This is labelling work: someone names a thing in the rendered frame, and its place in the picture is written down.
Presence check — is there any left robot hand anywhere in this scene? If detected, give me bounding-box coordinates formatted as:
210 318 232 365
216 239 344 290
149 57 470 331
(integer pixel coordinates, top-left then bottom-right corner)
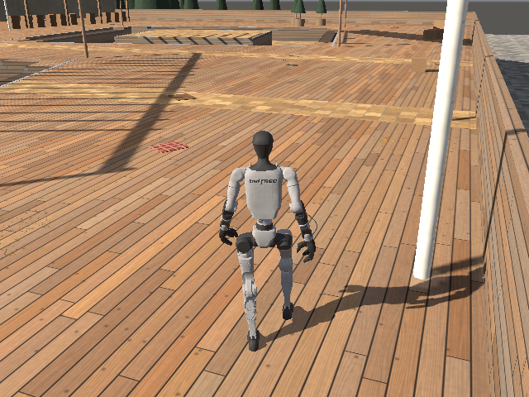
219 228 238 246

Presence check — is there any left robot forearm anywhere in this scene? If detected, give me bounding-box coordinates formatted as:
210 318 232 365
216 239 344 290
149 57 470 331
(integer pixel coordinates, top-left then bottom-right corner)
220 200 234 231

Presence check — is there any robot left shin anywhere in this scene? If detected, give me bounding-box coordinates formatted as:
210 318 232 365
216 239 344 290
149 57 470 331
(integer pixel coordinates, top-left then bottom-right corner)
242 284 256 340

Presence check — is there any right robot hand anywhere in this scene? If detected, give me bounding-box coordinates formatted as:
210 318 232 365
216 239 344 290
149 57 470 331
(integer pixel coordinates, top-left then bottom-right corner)
297 239 316 263

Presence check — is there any robot right shin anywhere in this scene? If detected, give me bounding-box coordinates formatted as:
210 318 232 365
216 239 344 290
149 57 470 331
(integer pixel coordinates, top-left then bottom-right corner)
281 258 293 309

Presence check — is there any right robot forearm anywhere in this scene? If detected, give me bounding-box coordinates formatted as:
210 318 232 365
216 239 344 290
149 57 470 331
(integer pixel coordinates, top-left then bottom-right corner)
295 200 313 242

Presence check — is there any right robot upper arm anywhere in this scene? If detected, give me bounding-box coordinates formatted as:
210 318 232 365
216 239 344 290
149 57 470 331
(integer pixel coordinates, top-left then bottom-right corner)
280 166 303 213

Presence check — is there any robot shin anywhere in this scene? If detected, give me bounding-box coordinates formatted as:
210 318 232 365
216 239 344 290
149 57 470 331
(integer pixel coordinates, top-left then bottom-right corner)
242 284 256 340
281 258 293 309

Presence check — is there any left robot upper arm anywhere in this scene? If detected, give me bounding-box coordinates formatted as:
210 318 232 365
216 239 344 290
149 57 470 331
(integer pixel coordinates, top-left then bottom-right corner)
225 167 246 212

